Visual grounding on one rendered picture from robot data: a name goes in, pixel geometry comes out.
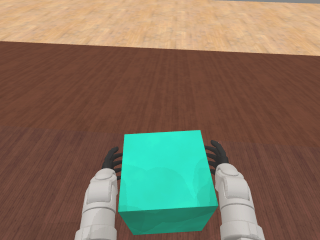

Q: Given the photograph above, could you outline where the left robot forearm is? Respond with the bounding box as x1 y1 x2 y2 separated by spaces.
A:
74 168 118 240

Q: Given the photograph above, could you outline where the right robot hand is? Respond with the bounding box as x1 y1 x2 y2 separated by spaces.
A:
204 140 229 175

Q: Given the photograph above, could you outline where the right robot forearm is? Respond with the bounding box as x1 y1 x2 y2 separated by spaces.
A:
215 163 265 240

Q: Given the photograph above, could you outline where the left robot hand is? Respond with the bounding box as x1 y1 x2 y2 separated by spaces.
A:
101 146 123 180

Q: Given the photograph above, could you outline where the carton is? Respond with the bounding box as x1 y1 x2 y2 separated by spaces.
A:
118 130 219 235

